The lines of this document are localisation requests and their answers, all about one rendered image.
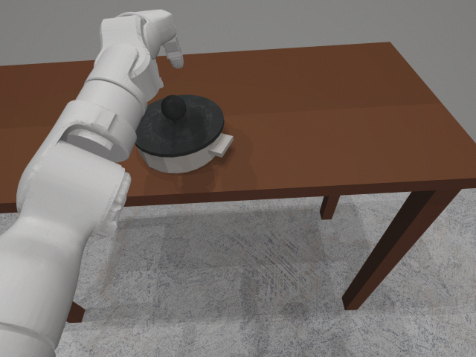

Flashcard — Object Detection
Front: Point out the lid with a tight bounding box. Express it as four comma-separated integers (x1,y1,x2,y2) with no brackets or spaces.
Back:
135,95,225,158

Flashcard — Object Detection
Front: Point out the left robot hand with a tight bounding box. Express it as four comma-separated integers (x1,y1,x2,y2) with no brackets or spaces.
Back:
136,10,184,89

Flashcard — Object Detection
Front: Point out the left robot upper arm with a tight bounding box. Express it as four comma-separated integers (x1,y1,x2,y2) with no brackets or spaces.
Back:
0,141,131,357

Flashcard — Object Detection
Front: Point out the table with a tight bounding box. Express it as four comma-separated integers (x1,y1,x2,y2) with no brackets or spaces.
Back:
0,42,476,323

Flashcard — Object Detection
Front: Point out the left robot forearm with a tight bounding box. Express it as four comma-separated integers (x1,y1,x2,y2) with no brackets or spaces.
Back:
16,12,161,213

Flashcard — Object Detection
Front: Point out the knob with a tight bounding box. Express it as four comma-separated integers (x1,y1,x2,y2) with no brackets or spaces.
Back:
161,95,186,120

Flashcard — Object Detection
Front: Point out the pot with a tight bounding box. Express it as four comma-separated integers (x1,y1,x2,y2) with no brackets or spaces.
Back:
138,133,234,173

